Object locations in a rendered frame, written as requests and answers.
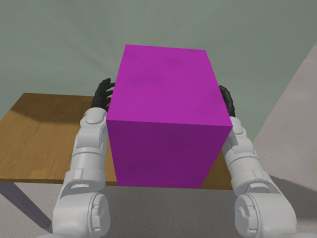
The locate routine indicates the robot left upper arm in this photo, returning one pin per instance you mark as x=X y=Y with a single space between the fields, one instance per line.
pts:
x=83 y=215

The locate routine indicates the left robot hand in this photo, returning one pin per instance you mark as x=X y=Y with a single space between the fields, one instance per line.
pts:
x=99 y=99

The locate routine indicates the left robot forearm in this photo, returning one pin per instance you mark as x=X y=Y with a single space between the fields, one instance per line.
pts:
x=86 y=174

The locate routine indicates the carton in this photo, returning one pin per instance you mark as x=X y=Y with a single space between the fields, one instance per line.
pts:
x=167 y=120

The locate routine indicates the robot right upper arm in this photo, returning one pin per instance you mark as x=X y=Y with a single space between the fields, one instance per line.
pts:
x=266 y=215

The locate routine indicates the right robot hand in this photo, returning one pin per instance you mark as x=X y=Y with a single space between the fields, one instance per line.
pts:
x=228 y=101

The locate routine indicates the table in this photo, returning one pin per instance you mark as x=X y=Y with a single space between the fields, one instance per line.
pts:
x=37 y=137

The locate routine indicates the right robot forearm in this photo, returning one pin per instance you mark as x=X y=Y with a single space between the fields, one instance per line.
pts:
x=246 y=171

